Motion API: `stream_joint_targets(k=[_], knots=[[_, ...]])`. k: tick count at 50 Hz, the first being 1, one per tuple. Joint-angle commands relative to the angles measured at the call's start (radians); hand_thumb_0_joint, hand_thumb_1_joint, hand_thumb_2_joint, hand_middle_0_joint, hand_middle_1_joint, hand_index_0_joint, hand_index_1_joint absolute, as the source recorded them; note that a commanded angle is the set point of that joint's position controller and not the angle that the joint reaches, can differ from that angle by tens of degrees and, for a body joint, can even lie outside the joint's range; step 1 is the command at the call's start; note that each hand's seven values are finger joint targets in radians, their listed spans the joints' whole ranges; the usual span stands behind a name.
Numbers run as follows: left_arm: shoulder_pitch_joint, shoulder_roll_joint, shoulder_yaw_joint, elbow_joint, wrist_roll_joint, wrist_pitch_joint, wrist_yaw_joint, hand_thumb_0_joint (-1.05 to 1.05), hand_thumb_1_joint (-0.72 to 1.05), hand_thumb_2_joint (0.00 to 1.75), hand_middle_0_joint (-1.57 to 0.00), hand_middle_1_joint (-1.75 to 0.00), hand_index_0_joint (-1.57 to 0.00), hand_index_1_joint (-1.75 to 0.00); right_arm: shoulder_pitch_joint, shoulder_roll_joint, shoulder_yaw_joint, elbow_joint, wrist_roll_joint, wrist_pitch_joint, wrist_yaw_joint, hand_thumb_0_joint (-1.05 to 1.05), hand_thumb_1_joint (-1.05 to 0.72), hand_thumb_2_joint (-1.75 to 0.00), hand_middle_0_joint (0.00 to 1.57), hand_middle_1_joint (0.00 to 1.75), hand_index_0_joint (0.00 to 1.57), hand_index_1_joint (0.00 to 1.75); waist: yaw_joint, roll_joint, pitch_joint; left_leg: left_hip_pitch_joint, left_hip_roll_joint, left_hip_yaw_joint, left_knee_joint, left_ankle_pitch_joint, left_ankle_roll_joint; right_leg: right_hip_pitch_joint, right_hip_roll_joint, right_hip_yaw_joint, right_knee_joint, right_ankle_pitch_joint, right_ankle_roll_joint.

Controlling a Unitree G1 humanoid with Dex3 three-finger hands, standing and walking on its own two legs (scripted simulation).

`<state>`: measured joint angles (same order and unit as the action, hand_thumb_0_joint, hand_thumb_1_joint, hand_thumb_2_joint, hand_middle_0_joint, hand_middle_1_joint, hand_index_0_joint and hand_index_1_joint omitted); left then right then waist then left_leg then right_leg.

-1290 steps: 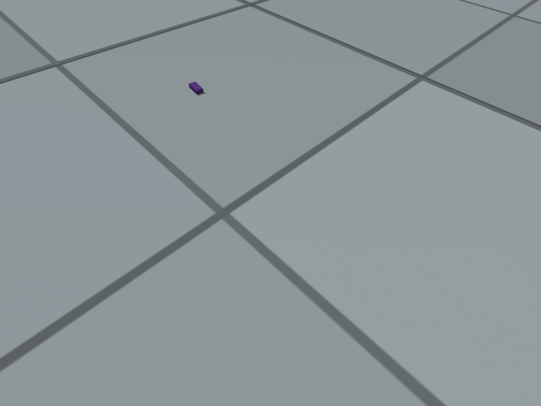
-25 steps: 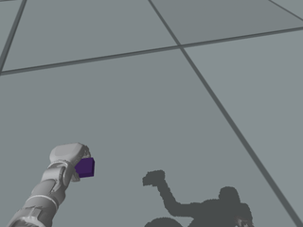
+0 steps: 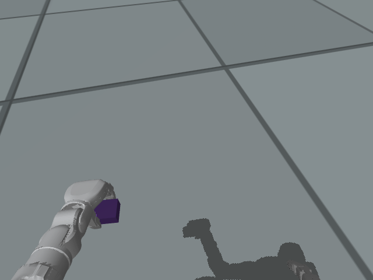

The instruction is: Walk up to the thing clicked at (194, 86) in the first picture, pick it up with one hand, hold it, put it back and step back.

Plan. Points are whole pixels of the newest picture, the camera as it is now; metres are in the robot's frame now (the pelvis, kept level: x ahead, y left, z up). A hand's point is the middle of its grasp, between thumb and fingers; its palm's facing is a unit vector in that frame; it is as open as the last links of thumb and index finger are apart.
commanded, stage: hold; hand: left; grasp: from above
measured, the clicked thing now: (96, 212) +0.31 +0.23 -0.09
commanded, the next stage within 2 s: crouch in 1.10 s
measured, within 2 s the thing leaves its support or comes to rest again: neither
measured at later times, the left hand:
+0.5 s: hand (91, 215) +0.28 +0.22 -0.04, palm faces -0.44 -0.07 -0.89, open 7.8 cm
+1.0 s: hand (90, 211) +0.29 +0.22 -0.03, palm faces -0.45 -0.07 -0.89, open 7.8 cm
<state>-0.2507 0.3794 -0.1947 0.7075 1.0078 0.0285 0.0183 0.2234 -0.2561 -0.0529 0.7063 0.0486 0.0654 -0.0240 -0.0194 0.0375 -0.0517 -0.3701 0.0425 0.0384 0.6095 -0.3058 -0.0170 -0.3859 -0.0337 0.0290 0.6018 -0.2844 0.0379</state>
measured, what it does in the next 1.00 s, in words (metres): stands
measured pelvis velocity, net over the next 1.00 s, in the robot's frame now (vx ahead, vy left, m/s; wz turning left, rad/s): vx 0.00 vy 0.00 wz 0.00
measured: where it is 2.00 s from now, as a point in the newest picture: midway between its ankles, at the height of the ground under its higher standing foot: outside the picture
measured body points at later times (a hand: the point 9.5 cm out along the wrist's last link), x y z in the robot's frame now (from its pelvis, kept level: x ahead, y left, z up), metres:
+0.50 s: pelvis -0.01 +0.00 +0.01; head +0.00 -0.02 +0.45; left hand +0.30 +0.22 +0.02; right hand +0.13 -0.26 -0.11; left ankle +0.00 +0.13 -0.73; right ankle +0.01 -0.14 -0.73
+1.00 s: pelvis +0.00 +0.00 +0.01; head +0.00 -0.02 +0.46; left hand +0.31 +0.22 +0.02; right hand +0.14 -0.26 -0.11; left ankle +0.00 +0.13 -0.73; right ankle +0.01 -0.14 -0.73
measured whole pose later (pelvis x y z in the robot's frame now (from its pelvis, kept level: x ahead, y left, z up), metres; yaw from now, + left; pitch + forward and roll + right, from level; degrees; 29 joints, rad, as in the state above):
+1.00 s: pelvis +0.00 +0.00 +0.01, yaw +0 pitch +1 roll +0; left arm -0.24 0.39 -0.20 0.65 1.00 0.03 -0.03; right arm 0.19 -0.25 -0.04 0.70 0.06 0.06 -0.04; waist 0.00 0.04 -0.02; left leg -0.28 0.04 0.04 0.51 -0.26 -0.02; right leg -0.30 -0.03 0.03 0.51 -0.24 0.03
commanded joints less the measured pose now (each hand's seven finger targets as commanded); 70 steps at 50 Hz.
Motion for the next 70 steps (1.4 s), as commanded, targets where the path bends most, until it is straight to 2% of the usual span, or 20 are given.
stream_joint_targets(k=[1, 14, 16, 21, 23, 25, 27, 30, 32, 39, 45, 46, 50, 53, 55, 60, 61, 63, 67, 70], knots=[[-0.344, 0.214, 0.101, -0.226, 0.003, -0.007, 0.041, 0.00, 0.71, 0.37, -1.08, -0.31, -1.09, -0.30, -0.056, -0.140, -0.043, -0.137, 0.000, -0.036, -0.013, 0.00, -0.89, -0.90, 0.20, 0.30, 0.20, 0.30, 0.005, -0.006, -0.235, 0.134, -0.050, 0.000, -0.092, 0.218, 0.021, 0.085, 0.055, -0.035, -0.094, 0.175, -0.038], [-0.371, 0.223, 0.103, -0.287, -0.005, -0.011, 0.037, 0.00, 0.75, 0.37, -1.10, -0.34, -1.12, -0.32, -0.101, -0.132, -0.032, -0.143, 0.003, -0.050, -0.021, 0.00, -0.90, -0.90, 0.20, 0.30, 0.20, 0.30, 0.009, 0.007, -0.222, 0.168, -0.051, 0.001, -0.127, 0.164, 0.018, 0.088, 0.053, -0.030, -0.131, 0.120, -0.037], [-0.321, 0.218, 0.107, -0.261, -0.004, -0.008, 0.033, 0.00, 0.74, 0.35, -1.10, -0.33, -1.13, -0.30, -0.103, -0.132, -0.032, -0.144, 0.004, -0.053, -0.021, 0.00, -0.90, -0.90, 0.20, 0.30, 0.20, 0.30, 0.015, -0.021, -0.200, 0.156, -0.055, 0.004, -0.131, 0.151, 0.023, 0.098, 0.049, -0.029, -0.144, 0.105, -0.034], [-0.322, 0.207, 0.094, -0.297, -0.005, -0.005, 0.014, 0.00, 0.76, 0.37, -1.12, -0.33, -1.14, -0.31, -0.111, -0.128, -0.030, -0.146, 0.007, -0.053, -0.024, 0.00, -0.90, -0.90, 0.20, 0.30, 0.20, 0.30, 0.019, -0.006, -0.215, 0.183, -0.051, 0.002, -0.138, 0.200, 0.020, 0.109, 0.052, -0.034, -0.138, 0.150, -0.036], [-0.312, 0.231, 0.117, -0.305, -0.006, -0.007, 0.010, 0.00, 0.75, 0.38, -1.11, -0.33, -1.13, -0.31, -0.111, -0.131, -0.031, -0.145, 0.007, -0.054, -0.025, 0.00, -0.90, -0.90, 0.20, 0.30, 0.20, 0.30, 0.026, 0.002, -0.225, 0.188, -0.050, 0.003, -0.142, 0.208, 0.019, 0.119, 0.054, -0.034, -0.137, 0.156, -0.039], [-0.361, 0.217, 0.090, -0.308, -0.004, -0.005, 0.002, 0.00, 0.77, 0.35, -1.11, -0.34, -1.14, -0.31, -0.112, -0.126, -0.025, -0.142, 0.007, -0.053, -0.027, 0.00, -0.90, -0.90, 0.20, 0.30, 0.20, 0.30, 0.011, -0.004, -0.213, 0.191, -0.047, 0.001, -0.144, 0.213, 0.020, 0.109, 0.056, -0.036, -0.143, 0.164, -0.037], [-0.330, 0.224, 0.111, -0.306, -0.014, -0.004, 0.006, 0.00, 0.75, 0.36, -1.11, -0.33, -1.13, -0.31, -0.121, -0.127, -0.025, -0.148, 0.010, -0.053, -0.027, 0.00, -0.90, -0.90, 0.20, 0.30, 0.20, 0.30, 0.027, 0.000, -0.196, 0.187, -0.050, 0.004, -0.155, 0.186, 0.019, 0.115, 0.053, -0.035, -0.153, 0.135, -0.038], [-0.281, 0.191, 0.087, -0.271, -0.010, 0.000, 0.000, 0.00, 0.76, 0.35, -1.11, -0.33, -1.14, -0.31, -0.129, -0.126, -0.024, -0.152, 0.007, -0.053, -0.025, 0.00, -0.90, -0.90, 0.20, 0.30, 0.20, 0.30, 0.022, -0.025, -0.170, 0.176, -0.048, 0.000, -0.159, 0.175, 0.020, 0.114, 0.053, -0.037, -0.157, 0.121, -0.038], [-0.321, 0.234, 0.117, -0.298, -0.005, -0.004, 0.000, 0.00, 0.76, 0.37, -1.11, -0.34, -1.13, -0.32, -0.128, -0.122, -0.023, -0.154, 0.009, -0.051, -0.026, 0.00, -0.90, -0.90, 0.20, 0.30, 0.20, 0.30, 0.029, -0.014, -0.195, 0.181, -0.055, 0.004, -0.153, 0.198, 0.022, 0.122, 0.048, -0.033, -0.157, 0.144, -0.035], [-0.366, 0.250, 0.130, -0.317, 0.003, -0.016, 0.008, 0.00, 0.74, 0.37, -1.11, -0.33, -1.13, -0.32, -0.114, -0.122, -0.024, -0.141, 0.006, -0.046, -0.030, 0.00, -0.90, -0.90, 0.20, 0.30, 0.20, 0.30, 0.024, -0.010, -0.243, 0.224, -0.056, 0.008, -0.142, 0.266, 0.024, 0.148, 0.048, -0.032, -0.154, 0.216, -0.032], [-0.326, 0.194, 0.084, -0.266, -0.003, -0.003, 0.004, 0.00, 0.75, 0.38, -1.11, -0.33, -1.13, -0.31, -0.112, -0.125, -0.031, -0.135, 0.006, -0.042, -0.027, 0.00, -0.90, -0.90, 0.20, 0.30, 0.20, 0.30, 0.019, -0.014, -0.211, 0.215, -0.050, 0.006, -0.151, 0.273, 0.020, 0.141, 0.052, -0.040, -0.156, 0.220, -0.037], [-0.318, 0.219, 0.106, -0.246, -0.002, -0.003, 0.002, 0.00, 0.75, 0.37, -1.10, -0.34, -1.13, -0.32, -0.109, -0.125, -0.031, -0.133, 0.006, -0.042, -0.027, 0.00, -0.90, -0.90, 0.20, 0.30, 0.20, 0.30, 0.021, -0.027, -0.207, 0.208, -0.052, 0.006, -0.150, 0.266, 0.023, 0.144, 0.050, -0.040, -0.161, 0.213, -0.034], [-0.320, 0.208, 0.093, -0.272, 0.000, -0.009, -0.008, 0.00, 0.77, 0.39, -1.12, -0.34, -1.14, -0.32, -0.108, -0.124, -0.032, -0.145, 0.007, -0.039, -0.026, 0.00, -0.90, -0.90, 0.20, 0.30, 0.20, 0.30, 0.022, -0.010, -0.219, 0.218, -0.052, 0.006, -0.153, 0.278, 0.022, 0.149, 0.050, -0.038, -0.158, 0.224, -0.037], [-0.325, 0.215, 0.099, -0.284, 0.002, -0.011, 0.000, 0.00, 0.75, 0.39, -1.13, -0.30, -1.14, -0.30, -0.109, -0.124, -0.031, -0.149, 0.007, -0.035, -0.026, 0.00, -0.90, -0.90, 0.20, 0.30, 0.20, 0.30, 0.021, 0.007, -0.211, 0.224, -0.049, 0.003, -0.161, 0.278, 0.018, 0.146, 0.052, -0.042, -0.160, 0.221, -0.042], [-0.329, 0.248, 0.134, -0.282, 0.007, -0.014, 0.012, 0.00, 0.75, 0.38, -1.13, -0.30, -1.14, -0.29, -0.103, -0.128, -0.033, -0.146, 0.005, -0.034, -0.025, 0.00, -0.90, -0.90, 0.20, 0.30, 0.20, 0.30, 0.025, -0.010, -0.221, 0.218, -0.051, 0.004, -0.157, 0.276, 0.021, 0.162, 0.050, -0.041, -0.161, 0.222, -0.039], [-0.369, 0.231, 0.120, -0.291, 0.012, -0.013, 0.028, 0.00, 0.82, 0.34, -1.13, -0.38, -1.17, -0.33, -0.093, -0.128, -0.036, -0.138, 0.003, -0.036, -0.024, 0.00, -0.91, -0.91, 0.20, 0.30, 0.20, 0.30, 0.018, 0.012, -0.242, 0.230, -0.053, 0.009, -0.154, 0.277, 0.021, 0.158, 0.047, -0.037, -0.161, 0.230, -0.038], [-0.363, 0.212, 0.099, -0.277, 0.007, -0.013, 0.026, 0.00, 0.74, 0.36, -1.05, -0.34, -1.09, -0.31, -0.095, -0.126, -0.034, -0.136, 0.004, -0.037, -0.023, 0.00, -0.87, -0.89, 0.20, 0.30, 0.20, 0.30, 0.020, 0.008, -0.231, 0.233, -0.047, 0.003, -0.157, 0.286, 0.017, 0.152, 0.053, -0.043, -0.158, 0.229, -0.041], [-0.320, 0.199, 0.096, -0.242, 0.008, -0.013, 0.026, 0.00, 0.80, 0.43, -1.17, -0.29, -1.17, -0.29, -0.093, -0.128, -0.037, -0.138, 0.004, -0.037, -0.023, 0.00, -0.88, -0.90, 0.20, 0.30, 0.20, 0.30, 0.019, -0.003, -0.202, 0.216, -0.046, 0.003, -0.158, 0.280, 0.018, 0.144, 0.053, -0.046, -0.160, 0.223, -0.041], [-0.288, 0.169, 0.079, -0.163, 0.017, -0.031, 0.045, 0.00, 0.83, 0.42, -1.20, -0.28, -1.20, -0.28, -0.086, -0.122, -0.036, -0.131, 0.002, -0.034, -0.021, 0.00, -0.88, -0.90, 0.20, 0.30, 0.20, 0.30, 0.007, -0.052, -0.157, 0.183, -0.052, 0.002, -0.150, 0.245, 0.021, 0.117, 0.049, -0.045, -0.163, 0.190, -0.038], [-0.299, 0.171, 0.091, -0.094, 0.033, -0.054, 0.092, 0.00, 0.83, 0.40, -1.21, -0.26, -1.21, -0.26, -0.065, -0.128, -0.041, -0.122, -0.006, -0.028, -0.018, 0.00, -0.88, -0.90, 0.20, 0.30, 0.20, 0.30, -0.006, -0.069, -0.144, 0.143, -0.055, 0.002, -0.124, 0.225, 0.021, 0.082, 0.045, -0.043, -0.144, 0.176, -0.038]])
